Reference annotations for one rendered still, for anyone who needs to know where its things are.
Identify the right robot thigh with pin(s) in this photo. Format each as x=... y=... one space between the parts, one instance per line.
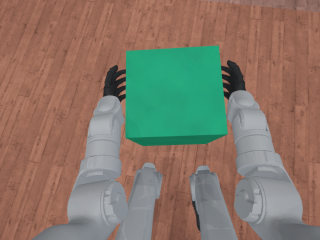
x=215 y=221

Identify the carton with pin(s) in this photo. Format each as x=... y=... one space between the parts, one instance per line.
x=174 y=96

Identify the robot right forearm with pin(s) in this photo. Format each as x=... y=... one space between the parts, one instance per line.
x=255 y=151

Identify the robot left hand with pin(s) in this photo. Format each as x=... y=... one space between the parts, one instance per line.
x=111 y=84

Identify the robot left forearm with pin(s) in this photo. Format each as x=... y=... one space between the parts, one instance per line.
x=102 y=155

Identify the robot right hand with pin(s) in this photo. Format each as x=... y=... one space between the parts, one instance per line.
x=236 y=82

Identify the robot right upper arm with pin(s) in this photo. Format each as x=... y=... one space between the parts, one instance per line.
x=273 y=209

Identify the robot left upper arm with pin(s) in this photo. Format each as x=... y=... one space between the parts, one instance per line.
x=94 y=210

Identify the robot right shin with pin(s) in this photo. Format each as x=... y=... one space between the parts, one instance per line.
x=200 y=168

